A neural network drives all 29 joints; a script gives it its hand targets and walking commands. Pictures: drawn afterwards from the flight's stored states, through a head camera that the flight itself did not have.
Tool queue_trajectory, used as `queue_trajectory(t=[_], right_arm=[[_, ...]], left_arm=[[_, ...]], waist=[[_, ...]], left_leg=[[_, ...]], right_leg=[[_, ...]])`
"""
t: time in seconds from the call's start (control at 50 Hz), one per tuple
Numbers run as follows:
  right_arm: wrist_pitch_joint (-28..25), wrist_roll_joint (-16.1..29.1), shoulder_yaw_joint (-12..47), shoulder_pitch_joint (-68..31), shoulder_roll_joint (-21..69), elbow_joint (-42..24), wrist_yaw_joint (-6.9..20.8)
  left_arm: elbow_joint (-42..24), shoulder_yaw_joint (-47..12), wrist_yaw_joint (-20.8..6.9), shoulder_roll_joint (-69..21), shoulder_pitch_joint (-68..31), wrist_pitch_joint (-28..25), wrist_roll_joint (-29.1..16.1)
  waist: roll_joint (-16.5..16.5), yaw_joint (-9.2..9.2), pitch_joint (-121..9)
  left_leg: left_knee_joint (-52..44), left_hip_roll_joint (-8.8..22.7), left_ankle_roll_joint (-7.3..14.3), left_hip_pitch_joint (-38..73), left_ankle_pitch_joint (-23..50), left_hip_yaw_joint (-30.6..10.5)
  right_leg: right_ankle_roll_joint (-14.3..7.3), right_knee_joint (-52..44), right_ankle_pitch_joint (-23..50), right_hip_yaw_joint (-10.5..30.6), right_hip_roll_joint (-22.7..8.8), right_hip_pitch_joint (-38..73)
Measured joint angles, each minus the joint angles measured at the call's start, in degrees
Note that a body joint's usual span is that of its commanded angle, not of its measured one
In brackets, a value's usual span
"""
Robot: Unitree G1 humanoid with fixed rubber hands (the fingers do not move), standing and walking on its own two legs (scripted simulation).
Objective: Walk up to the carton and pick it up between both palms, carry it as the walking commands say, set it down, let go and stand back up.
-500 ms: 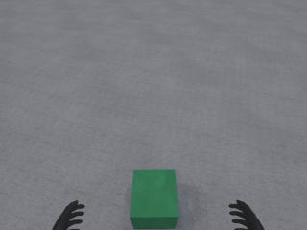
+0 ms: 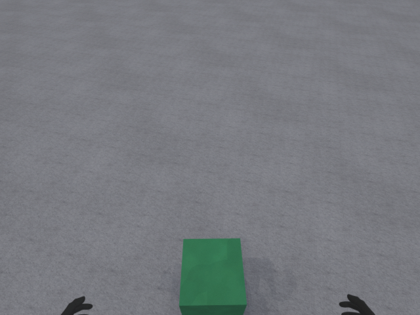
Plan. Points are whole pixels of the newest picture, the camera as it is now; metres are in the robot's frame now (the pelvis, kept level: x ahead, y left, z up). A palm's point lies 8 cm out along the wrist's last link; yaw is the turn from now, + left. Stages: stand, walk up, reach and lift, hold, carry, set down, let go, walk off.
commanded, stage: stand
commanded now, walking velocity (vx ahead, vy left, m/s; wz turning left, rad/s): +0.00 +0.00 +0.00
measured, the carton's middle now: (212, 280) +0.41 +0.01 -0.65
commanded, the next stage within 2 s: none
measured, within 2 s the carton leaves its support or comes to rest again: neither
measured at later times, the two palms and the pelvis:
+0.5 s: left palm out of the picture +0.09 +0.30 -0.09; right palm out of the picture +0.09 -0.31 -0.10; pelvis -0.01 +0.00 +0.00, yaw +0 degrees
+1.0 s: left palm out of the picture +0.07 +0.31 -0.10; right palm out of the picture +0.07 -0.31 -0.10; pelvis -0.02 +0.00 +0.01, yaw +0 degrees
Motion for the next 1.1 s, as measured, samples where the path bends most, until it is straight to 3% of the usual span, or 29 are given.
queue_trajectory(t=[0.54, 1.1], right_arm=[[-0.5, 0.7, 0.8, -1.3, -1.6, 8.8, 0.3], [-0.7, 1.0, 1.0, -2.0, -2.2, 11.9, 0.5]], left_arm=[[8.6, -1.2, -0.3, 1.6, -1.6, -0.4, -0.5], [12.2, -1.8, -0.4, 2.4, -2.8, -0.8, -0.9]], waist=[[-0.1, 0.24, 0.9], [0.0, 0.28, 1.4]], left_leg=[[-4.0, 0.3, -0.2, 2.1, 3.2, 0.2], [-5.3, 0.4, -0.4, 2.2, 4.3, 0.1]], right_leg=[[0.0, -3.8, 3.2, 0.4, 0.0, 1.9], [0.0, -5.2, 4.4, 0.7, 0.0, 2.1]])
